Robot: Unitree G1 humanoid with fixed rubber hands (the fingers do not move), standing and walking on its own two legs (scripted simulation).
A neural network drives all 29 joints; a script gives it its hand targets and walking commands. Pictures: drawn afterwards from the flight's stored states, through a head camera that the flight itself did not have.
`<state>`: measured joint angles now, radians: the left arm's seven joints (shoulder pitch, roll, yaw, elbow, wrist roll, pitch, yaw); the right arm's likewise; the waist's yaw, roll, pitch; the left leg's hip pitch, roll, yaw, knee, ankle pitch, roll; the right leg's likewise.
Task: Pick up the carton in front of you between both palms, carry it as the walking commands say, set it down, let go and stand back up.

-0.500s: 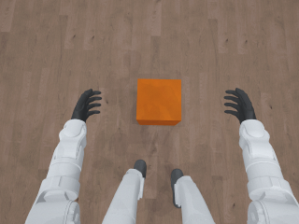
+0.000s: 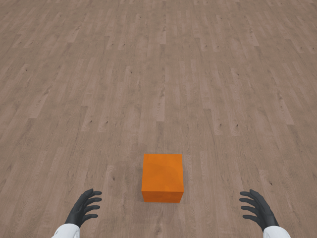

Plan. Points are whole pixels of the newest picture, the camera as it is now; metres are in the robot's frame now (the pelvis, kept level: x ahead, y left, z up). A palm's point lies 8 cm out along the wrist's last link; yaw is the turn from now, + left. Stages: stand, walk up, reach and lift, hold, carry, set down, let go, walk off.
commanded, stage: let go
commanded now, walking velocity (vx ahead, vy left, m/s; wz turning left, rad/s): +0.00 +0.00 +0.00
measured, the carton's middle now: (162, 179) +0.45 +0.02 -0.65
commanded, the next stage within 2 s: stand in 0.42 s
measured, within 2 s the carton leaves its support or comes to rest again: neither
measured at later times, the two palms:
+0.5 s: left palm (68, 216) +0.17 +0.25 -0.07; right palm (274, 234) +0.15 -0.25 -0.08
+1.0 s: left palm (56, 225) +0.15 +0.29 -0.10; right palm out of the picture +0.14 -0.28 -0.08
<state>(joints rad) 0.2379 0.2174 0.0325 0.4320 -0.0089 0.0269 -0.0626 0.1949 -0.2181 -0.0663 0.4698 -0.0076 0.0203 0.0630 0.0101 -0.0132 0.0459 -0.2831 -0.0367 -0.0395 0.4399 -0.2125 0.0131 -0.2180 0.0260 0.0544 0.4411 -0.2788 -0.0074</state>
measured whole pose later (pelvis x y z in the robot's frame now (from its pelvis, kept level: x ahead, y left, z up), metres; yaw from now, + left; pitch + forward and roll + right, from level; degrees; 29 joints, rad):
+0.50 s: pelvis +0.01 -0.01 +0.00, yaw +0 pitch -3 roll +0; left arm 0.20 0.27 0.05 0.49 0.04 0.12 -0.01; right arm 0.22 -0.25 -0.02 0.56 -0.04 0.07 0.00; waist 0.01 -0.02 0.06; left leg -0.17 -0.03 -0.03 0.50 -0.27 0.01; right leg -0.10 0.03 0.05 0.49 -0.33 -0.01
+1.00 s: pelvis +0.02 +0.01 +0.00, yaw -2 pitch -1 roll +0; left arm 0.18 0.34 0.02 0.79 0.04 0.01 0.02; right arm 0.14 -0.33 -0.02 0.83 -0.04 0.01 -0.03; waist 0.00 -0.04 0.01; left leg -0.18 -0.03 0.01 0.47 -0.27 0.03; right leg -0.11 0.02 0.07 0.43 -0.30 0.01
